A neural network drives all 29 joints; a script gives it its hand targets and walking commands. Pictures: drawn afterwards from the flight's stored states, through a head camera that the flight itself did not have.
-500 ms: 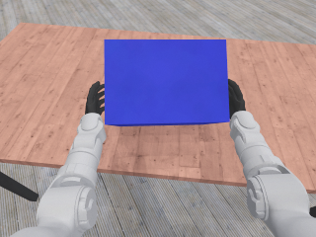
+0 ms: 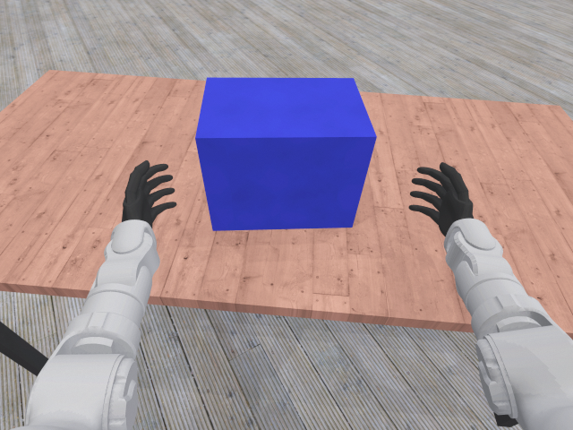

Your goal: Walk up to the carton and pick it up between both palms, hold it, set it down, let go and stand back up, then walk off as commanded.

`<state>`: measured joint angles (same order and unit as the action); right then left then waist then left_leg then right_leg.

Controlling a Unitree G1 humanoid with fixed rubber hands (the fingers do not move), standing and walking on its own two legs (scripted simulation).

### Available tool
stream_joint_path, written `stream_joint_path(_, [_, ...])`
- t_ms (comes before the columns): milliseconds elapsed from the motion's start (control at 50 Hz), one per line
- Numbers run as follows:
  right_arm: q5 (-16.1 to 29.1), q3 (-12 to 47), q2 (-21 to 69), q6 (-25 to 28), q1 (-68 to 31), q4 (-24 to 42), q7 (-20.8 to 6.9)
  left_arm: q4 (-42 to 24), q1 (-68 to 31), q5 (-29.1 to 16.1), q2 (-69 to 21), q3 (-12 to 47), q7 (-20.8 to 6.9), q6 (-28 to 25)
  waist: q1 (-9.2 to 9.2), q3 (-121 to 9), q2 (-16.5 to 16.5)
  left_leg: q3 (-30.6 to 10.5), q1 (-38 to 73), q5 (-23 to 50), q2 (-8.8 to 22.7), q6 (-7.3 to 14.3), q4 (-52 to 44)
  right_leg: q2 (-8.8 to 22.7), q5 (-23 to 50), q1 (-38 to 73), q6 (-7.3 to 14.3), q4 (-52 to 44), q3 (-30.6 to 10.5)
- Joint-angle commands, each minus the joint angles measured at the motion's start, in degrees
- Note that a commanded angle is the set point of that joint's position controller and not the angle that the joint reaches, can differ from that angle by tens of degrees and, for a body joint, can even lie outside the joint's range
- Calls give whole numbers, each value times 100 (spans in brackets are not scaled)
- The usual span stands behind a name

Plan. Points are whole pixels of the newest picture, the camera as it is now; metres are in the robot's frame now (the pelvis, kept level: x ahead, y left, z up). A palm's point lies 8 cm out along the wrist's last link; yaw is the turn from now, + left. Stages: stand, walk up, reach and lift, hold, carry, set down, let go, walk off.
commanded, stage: set down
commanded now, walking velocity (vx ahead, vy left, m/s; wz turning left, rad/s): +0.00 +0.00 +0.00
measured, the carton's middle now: (282, 155) +0.59 -0.01 +0.05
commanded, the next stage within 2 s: none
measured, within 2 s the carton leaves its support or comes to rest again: neither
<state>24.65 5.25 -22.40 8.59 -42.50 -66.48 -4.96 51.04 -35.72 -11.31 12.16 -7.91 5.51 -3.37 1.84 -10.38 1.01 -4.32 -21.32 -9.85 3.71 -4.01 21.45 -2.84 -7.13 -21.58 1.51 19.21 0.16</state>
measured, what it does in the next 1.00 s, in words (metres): stands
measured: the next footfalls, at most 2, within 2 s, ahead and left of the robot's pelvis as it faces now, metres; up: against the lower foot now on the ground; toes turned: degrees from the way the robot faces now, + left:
none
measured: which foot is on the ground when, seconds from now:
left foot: down 0.00-1.00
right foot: down 0.00-1.00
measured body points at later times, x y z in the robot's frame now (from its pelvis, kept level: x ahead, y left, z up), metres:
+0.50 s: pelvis -0.01 +0.00 +0.00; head -0.02 +0.00 +0.45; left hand +0.33 +0.23 +0.06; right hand +0.32 -0.28 +0.06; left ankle +0.00 +0.16 -0.74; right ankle +0.02 -0.10 -0.74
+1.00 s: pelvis +0.00 +0.00 +0.00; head -0.02 +0.01 +0.45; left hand +0.27 +0.24 +0.06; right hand +0.25 -0.27 +0.05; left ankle +0.00 +0.16 -0.74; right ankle +0.02 -0.10 -0.74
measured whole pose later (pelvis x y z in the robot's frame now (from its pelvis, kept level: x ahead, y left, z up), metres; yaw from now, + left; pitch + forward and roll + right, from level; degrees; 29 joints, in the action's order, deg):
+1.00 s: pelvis +0.00 +0.00 +0.00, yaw +0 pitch +2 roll +0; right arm 22.4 -3.7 -24.2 -1.4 4.5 -16.6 -7.2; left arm 1.9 4.3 -10.4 12.0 -7.8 3.9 14.7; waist 1.8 -5.3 -0.6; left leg -4.3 -12.2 -9.7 3.1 -3.5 19.7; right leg -2.2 -8.0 -13.2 1.6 19.2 0.2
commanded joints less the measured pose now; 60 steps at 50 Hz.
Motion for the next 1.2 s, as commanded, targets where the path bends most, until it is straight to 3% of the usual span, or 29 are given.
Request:
stream_joint_path(0, [-60, -164, -1356, -161, -1521, 913, -109, -338, -1673, 85, 703, 639, -268, 267, -190, -866, -281, 589, 919, 383, -338, 219, -164, -4, 179, 859, -218, -43, 163])
stream_joint_path(20, [-90, -214, -1361, -150, -1202, 949, -131, -715, -1340, 111, 568, 691, -277, 328, -100, -994, -160, 557, 1185, 612, -328, 186, -162, -33, 423, 963, -206, -38, 207])
stream_joint_path(100, [-160, -412, -1487, 79, -1194, 1965, -158, -1872, -1217, 229, 675, 426, -192, 338, -211, -1865, -105, 527, 1429, 1149, -362, 147, -23, -128, 1018, 1238, -232, 95, 238])
stream_joint_path(120, [-196, -528, -1535, 170, -1044, 2223, -145, -2337, -1127, 256, 686, 431, -164, 294, -103, -2190, 59, 511, 1624, 1503, -366, 100, 50, -136, 1403, 1364, -243, 159, 251])
stream_joint_path(160, [-240, -672, -1658, 256, -702, 2533, -109, -2736, -765, 316, 790, 379, -161, 343, -35, -2403, 31, 506, 1817, 1906, -404, 67, 155, -172, 1915, 1503, -265, 202, 229])
stream_joint_path(180, [-245, -748, -1709, 300, -790, 2759, -128, -2974, -810, 269, 797, 359, -138, 315, -95, -2559, 42, 492, 1811, 2068, -400, 62, 174, -177, 2033, 1540, -252, 249, 232])
stream_joint_path(200, [-230, -775, -1718, 273, -581, 2870, -108, -3111, -672, 205, 826, 377, -152, 351, -7, -2587, 109, 486, 1772, 2173, -415, 33, 211, -169, 2119, 1525, -237, 255, 238])
stream_joint_path(280, [-125, -727, -1717, 225, 622, 3398, -114, -3808, 641, 188, 620, 428, -222, 596, 21, -2316, -145, 494, 2027, 2661, -440, 57, 174, -183, 2635, 1734, -274, 210, 221])
stream_joint_path(320, [-77, -715, -1642, 138, 1021, 3370, -130, -3985, 1001, 277, 543, 331, -255, 731, -28, -1963, -144, 458, 2009, 2513, -454, 91, 77, -159, 2265, 1657, -230, 114, 191])
stream_joint_path(340, [-69, -759, -1609, 49, 970, 3405, -133, -3993, 887, 231, 480, 428, -288, 796, 57, -1775, -132, 506, 1901, 2057, -475, 125, 2, -96, 1829, 1501, -240, 7, 174])
stream_joint_path(380, [-4, -734, -1502, -71, 1409, 3869, -143, -4306, 1323, 233, 471, 391, -274, 931, 3, -1461, -184, 504, 1871, 1742, -494, 173, -119, -70, 1460, 1492, -216, -107, 146])
stream_joint_path(400, [-31, -844, -1491, -134, 1249, 4022, -130, -4434, 1095, 126, 441, 517, -284, 978, 125, -1359, -294, 492, 1762, 1474, -508, 207, -134, -38, 1227, 1397, -234, -134, 124])
stream_joint_path(420, [-63, -847, -1461, -204, 1251, 4066, -130, -4395, 1032, 141, 541, 437, -267, 995, 41, -1254, -303, 526, 1695, 1258, -519, 232, -197, -18, 953, 1335, -235, -165, 116])
stream_joint_path(480, [-163, -991, -1330, -434, 1363, 4542, -169, -4613, 1025, 1, 554, 515, -197, 1110, 32, -840, -348, 509, 1372, 288, -510, 332, -412, 80, -91, 1133, -207, -272, 37])
stream_joint_path(540, [-278, -1138, -1196, -630, 1241, 4794, -191, -4371, 804, -109, 721, 482, -143, 1201, 6, -511, -521, 548, 963, -353, -552, 460, -494, 193, -807, 1025, -203, -342, -104])
stream_joint_path(600, [-267, -1136, -1124, -832, 1771, 4816, -267, -4446, 1154, -96, 572, 552, -121, 1298, 23, -266, -507, 514, 1073, -504, -492, 449, -559, 249, -1225, 998, -173, -420, -144])
stream_joint_path(620, [-280, -1146, -1077, -895, 1537, 4896, -275, -4397, 836, -156, 619, 528, -128, 1337, 16, -321, -573, 507, 945, -656, -494, 481, -580, 243, -1343, 968, -168, -409, -134])
stream_joint_path(660, [-245, -1114, -1093, -910, 2140, 5041, -287, -4602, 1428, -67, 580, 477, -112, 1373, -19, -259, -535, 521, 1131, -486, -492, 473, -593, 278, -1256, 1065, -171, -447, -200])
stream_joint_path(680, [-281, -1188, -1072, -940, 2001, 5060, -285, -4710, 1268, -91, 596, 535, -103, 1388, 30, -337, -435, 513, 1077, -538, -492, 470, -598, 266, -1199, 1071, -167, -395, -134])
stream_joint_path(760, [-247, -1322, -1271, -872, 2926, 5374, -298, -5562, 2304, 27, 541, 577, -77, 1492, 123, -369, -409, 425, 1516, 98, -429, 380, -584, 161, -331, 1271, -128, -348, -3])
stream_joint_path(780, [-229, -1402, -1332, -862, 2703, 5434, -282, -5637, 2112, 73, 629, 543, -64, 1537, 105, -449, -293, 463, 1528, 117, -452, 365, -550, 162, -280, 1210, -127, -329, -14])
stream_joint_path(840, [-162, -1388, -1250, -814, 3728, 5875, -245, -6266, 3179, 208, 458, 562, -64, 1696, 138, -446, -176, 415, 1986, 755, -447, 300, -496, 100, 332, 1393, -78, -369, 45])
stream_joint_path(900, [-174, -1383, -1202, -842, 3929, 6231, -204, -6604, 3327, 206, 495, 573, -120, 1778, 201, -414, -145, 432, 1990, 959, -489, 273, -442, 103, 489, 1436, -81, -396, 9])
stream_joint_path(960, [-256, -1444, -1117, -769, 4557, 7001, -117, -7017, 3998, 150, 530, 548, -180, 1733, 167, -235, -385, 480, 2046, 1163, -520, 308, -431, 106, 771, 1520, -152, -406, -57])
stream_joint_path(980, [-247, -1426, -1014, -754, 4862, 7220, -104, -7192, 4287, 130, 562, 532, -176, 1657, 71, -261, -355, 491, 2067, 1298, -533, 283, -434, 118, 860, 1613, -150, -411, -83])
stream_joint_path(1040, [-317, -1398, -850, -737, 5174, 7679, -65, -7276, 4488, 81, 677, 465, -182, 1473, -58, -65, -451, 553, 2073, 1218, -578, 267, -451, 135, 705, 1504, -155, -460, -164])
stream_joint_path(1100, [-343, -1492, -844, -791, 5796, 7934, -35, -7459, 4932, 52, 747, 441, -194, 1381, -42, 125, -442, 553, 2259, 1111, -541, 221, -464, 138, 541, 1390, -122, -512, -205])
stream_joint_path(1180, [-508, -1717, -699, -908, 5992, 7940, -75, -7418, 4986, -7, 727, 577, -154, 1302, -29, 642, -364, 508, 2100, 280, -481, 228, -625, 212, -366, 1035, -16, -647, -313])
